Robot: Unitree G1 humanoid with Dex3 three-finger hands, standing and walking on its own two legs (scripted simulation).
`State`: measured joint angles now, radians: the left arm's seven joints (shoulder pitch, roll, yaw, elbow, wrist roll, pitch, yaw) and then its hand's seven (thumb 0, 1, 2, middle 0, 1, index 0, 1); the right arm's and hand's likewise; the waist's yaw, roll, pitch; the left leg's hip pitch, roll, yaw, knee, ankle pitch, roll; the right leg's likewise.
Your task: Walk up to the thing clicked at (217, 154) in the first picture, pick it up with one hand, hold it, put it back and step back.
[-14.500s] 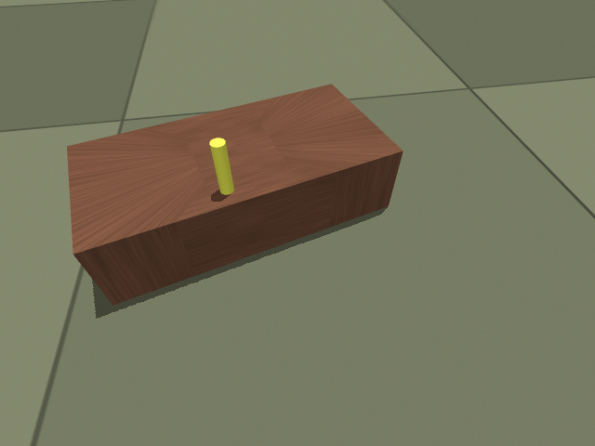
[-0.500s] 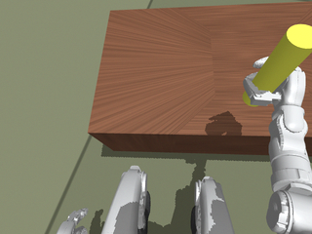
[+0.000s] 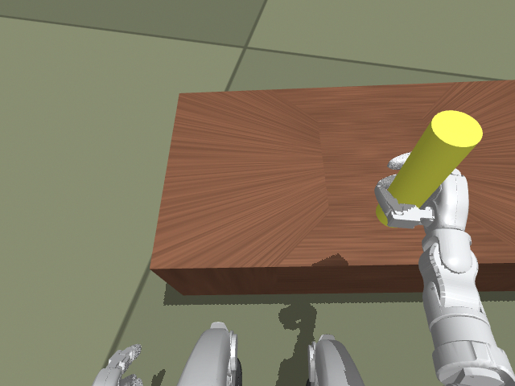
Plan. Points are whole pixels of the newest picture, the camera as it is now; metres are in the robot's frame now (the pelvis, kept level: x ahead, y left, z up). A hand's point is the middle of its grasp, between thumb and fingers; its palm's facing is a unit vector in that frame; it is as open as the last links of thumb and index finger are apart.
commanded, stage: lift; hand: right
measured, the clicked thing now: (417, 180) +0.40 -0.19 +0.07
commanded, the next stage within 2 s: hold in 0.90 s
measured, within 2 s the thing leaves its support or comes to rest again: neither
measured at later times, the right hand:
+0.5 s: hand (414, 186) +0.38 -0.17 +0.09, palm faces +0.12 +0.99 +0.00, open 7.1 cm
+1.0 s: hand (421, 180) +0.37 -0.17 +0.12, palm faces +0.12 +0.99 +0.00, open 7.1 cm
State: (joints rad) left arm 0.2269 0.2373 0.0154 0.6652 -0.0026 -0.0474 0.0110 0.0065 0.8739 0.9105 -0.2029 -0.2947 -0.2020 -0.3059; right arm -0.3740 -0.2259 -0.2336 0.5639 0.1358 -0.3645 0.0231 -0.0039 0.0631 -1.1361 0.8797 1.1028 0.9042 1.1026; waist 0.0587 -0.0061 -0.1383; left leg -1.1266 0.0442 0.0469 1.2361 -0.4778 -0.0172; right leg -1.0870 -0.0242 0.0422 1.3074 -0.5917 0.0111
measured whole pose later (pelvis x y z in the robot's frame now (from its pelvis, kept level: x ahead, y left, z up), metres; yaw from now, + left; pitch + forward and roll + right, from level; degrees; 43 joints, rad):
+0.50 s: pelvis +0.02 +0.00 +0.05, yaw +0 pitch +13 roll +2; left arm 0.24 0.22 0.01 0.68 0.00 -0.06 0.02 0.01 0.89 0.90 -0.19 -0.29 -0.20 -0.30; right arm -0.23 -0.20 -0.18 0.51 0.15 -0.39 0.03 0.00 0.06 -1.14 0.88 1.10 0.91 1.10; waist 0.04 0.00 -0.08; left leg -0.80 0.03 0.04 0.97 -0.40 -0.02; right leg -0.76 -0.03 0.02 1.04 -0.51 0.01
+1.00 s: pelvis +0.03 +0.00 +0.07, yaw +0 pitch +10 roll +1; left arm 0.24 0.21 0.01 0.68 -0.01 -0.04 0.02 0.01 0.90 0.89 -0.20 -0.30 -0.21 -0.30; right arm -0.18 -0.18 -0.15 0.46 0.16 -0.38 0.03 0.00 0.07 -1.14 0.88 1.10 0.91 1.10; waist 0.02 -0.01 -0.06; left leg -0.67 0.03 0.03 0.87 -0.37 -0.02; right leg -0.62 -0.03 0.01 0.92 -0.48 0.01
